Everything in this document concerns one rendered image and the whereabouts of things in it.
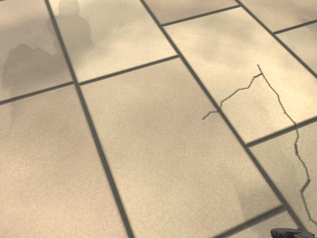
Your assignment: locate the right robot hand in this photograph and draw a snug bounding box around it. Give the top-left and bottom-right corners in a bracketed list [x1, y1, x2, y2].
[270, 228, 317, 238]

